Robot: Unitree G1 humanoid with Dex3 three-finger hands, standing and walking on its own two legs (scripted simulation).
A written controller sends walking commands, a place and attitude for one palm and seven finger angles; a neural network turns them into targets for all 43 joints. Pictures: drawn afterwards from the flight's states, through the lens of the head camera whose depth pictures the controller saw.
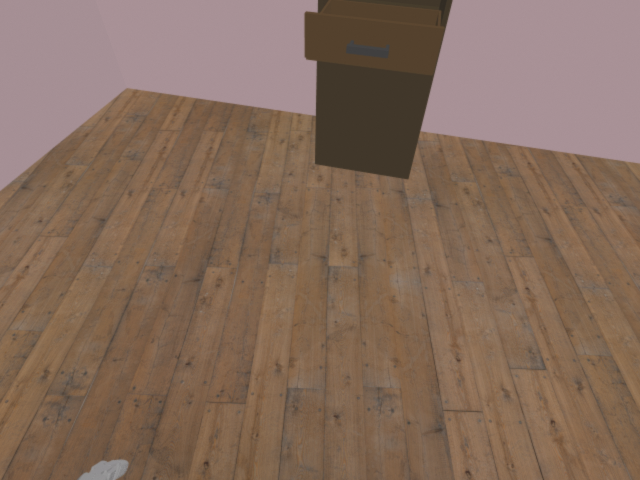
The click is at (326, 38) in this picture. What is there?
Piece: drawer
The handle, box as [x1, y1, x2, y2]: [346, 40, 389, 57]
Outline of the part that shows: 346,47 346,52 348,53 387,57 389,45 386,45 385,48 356,45 351,40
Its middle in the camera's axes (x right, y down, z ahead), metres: +0.15 -0.61 +1.25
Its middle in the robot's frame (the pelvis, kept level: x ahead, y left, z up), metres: +1.35 -0.10 -0.02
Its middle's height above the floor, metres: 0.75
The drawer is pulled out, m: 0.30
